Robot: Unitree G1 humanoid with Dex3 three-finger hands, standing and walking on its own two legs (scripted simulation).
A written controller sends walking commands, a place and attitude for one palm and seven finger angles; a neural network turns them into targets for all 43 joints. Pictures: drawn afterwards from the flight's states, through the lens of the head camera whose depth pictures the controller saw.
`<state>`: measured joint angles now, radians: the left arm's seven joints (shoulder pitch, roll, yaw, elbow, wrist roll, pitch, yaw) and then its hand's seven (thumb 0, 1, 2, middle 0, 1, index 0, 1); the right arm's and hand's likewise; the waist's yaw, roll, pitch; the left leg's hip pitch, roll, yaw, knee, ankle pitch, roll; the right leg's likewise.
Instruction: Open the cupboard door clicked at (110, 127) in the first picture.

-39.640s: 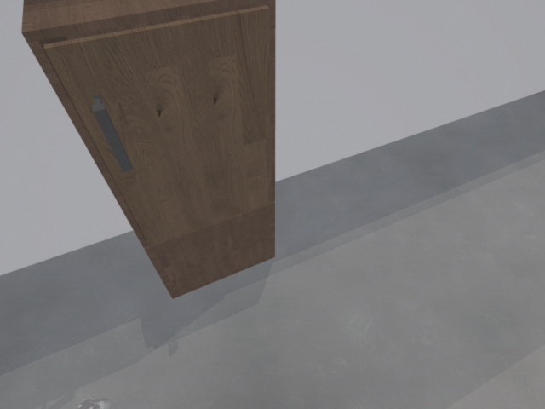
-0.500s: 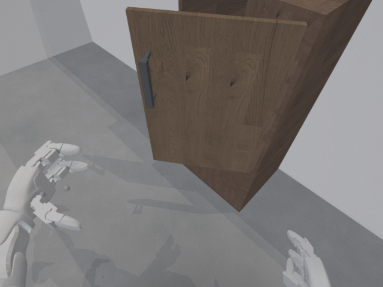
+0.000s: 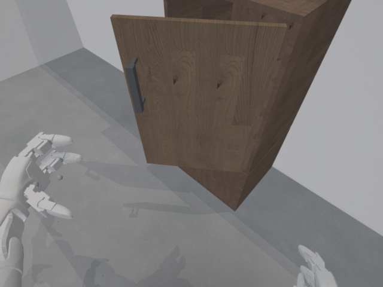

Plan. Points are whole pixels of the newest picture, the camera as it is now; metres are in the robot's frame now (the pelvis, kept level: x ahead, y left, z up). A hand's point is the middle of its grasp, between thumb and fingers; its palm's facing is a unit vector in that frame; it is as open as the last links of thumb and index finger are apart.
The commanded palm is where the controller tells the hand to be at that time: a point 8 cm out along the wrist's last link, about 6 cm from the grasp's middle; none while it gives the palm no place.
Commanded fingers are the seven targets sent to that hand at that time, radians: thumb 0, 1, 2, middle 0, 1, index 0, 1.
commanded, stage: raise the hand with hooked fingers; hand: left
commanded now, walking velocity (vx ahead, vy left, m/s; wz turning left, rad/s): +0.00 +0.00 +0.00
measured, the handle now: (137, 86) +0.60 +0.19 +0.08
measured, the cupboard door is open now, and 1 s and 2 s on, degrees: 36 36 36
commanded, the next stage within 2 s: move the hooked fingers beside the handle in 0.20 s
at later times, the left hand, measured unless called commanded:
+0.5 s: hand (65, 170) +0.30 +0.27 +0.10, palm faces -0.01 -1.00 -0.02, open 13.9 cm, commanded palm +0.29 +0.32 +0.10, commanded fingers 0.00 -0.50 0.30 -0.30 -1.20 -0.30 -1.20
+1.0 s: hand (83, 136) +0.39 +0.27 +0.09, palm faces -0.05 -1.00 -0.01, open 13.9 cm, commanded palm +0.38 +0.31 +0.09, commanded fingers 0.00 -0.50 0.30 -0.30 -1.20 -0.30 -1.20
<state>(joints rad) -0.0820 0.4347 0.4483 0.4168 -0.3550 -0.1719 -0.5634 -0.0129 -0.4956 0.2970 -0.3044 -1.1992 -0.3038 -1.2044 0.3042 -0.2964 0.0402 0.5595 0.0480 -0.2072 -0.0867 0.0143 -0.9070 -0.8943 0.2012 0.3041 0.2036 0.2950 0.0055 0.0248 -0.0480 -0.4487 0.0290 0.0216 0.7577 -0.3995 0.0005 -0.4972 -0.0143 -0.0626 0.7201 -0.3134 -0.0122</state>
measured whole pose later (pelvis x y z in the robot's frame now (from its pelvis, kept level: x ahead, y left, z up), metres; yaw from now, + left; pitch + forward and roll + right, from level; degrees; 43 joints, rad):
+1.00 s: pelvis +0.00 +0.00 -0.01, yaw -1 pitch +10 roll -1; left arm -0.53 0.54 0.45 0.88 -0.26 -0.25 -0.55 -0.01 -0.50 0.30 -0.30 -1.20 -0.30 -1.20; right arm 0.37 -0.30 0.04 0.60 0.04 -0.11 -0.08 0.01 -0.91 -0.89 0.20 0.30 0.20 0.30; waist -0.05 0.01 -0.05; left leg -0.58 0.03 0.03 0.81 -0.41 0.00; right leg -0.63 -0.01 -0.06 0.76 -0.31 -0.01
